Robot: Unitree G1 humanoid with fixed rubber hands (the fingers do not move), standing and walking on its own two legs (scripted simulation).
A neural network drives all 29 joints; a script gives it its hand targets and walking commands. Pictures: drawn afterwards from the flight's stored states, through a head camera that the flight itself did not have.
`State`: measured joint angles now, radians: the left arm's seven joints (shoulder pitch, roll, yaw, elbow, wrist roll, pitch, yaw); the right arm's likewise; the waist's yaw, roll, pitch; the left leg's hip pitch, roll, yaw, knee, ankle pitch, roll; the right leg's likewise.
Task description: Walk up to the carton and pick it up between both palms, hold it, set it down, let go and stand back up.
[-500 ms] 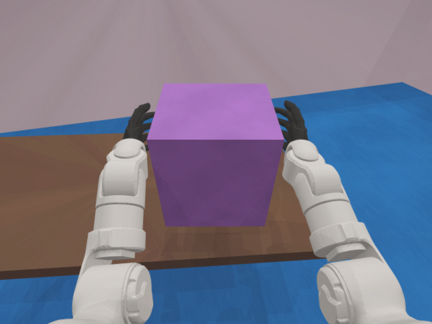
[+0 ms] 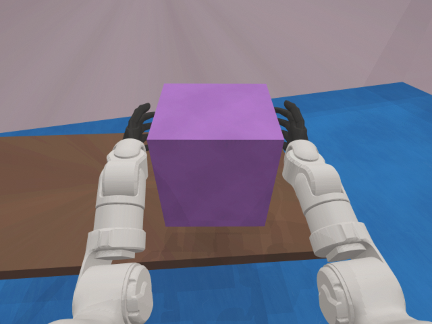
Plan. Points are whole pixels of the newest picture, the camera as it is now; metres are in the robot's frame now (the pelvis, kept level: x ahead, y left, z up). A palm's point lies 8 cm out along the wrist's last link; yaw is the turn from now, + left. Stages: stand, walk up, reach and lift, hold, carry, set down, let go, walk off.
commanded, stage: hold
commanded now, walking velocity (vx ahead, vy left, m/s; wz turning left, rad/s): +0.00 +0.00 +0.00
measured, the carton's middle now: (215, 156) +0.40 +0.02 +0.17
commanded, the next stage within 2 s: set down in 0.20 s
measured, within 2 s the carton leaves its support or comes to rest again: neither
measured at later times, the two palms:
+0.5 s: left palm (132, 140) +0.37 +0.17 +0.22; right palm (298, 118) +0.38 -0.12 +0.26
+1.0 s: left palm (140, 150) +0.43 +0.18 +0.16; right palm (281, 148) +0.42 -0.11 +0.17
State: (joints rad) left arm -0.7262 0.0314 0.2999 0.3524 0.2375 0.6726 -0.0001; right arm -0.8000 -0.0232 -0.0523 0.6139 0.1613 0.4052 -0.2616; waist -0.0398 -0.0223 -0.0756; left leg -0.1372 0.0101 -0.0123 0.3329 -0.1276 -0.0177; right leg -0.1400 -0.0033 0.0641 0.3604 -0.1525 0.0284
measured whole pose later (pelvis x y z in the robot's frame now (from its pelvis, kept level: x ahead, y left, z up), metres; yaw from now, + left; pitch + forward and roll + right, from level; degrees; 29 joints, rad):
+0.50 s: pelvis +0.00 +0.00 +0.00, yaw +0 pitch -5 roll +0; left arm -0.75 0.03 0.36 0.39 0.29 0.58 -0.07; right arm -0.89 0.01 -0.16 0.62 0.05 0.30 -0.18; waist -0.04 -0.03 -0.06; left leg -0.12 0.01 -0.01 0.33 -0.13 -0.02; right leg -0.12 0.00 0.06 0.36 -0.15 0.03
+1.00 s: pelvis +0.03 +0.00 +0.00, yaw +0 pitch -4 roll +0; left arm -0.72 0.02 0.39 0.45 0.34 0.35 -0.11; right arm -0.74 0.09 -0.18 0.68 -0.05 -0.02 -0.22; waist -0.04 -0.07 0.06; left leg -0.08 0.01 -0.01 0.30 -0.15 -0.02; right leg -0.08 -0.01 0.06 0.33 -0.17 0.03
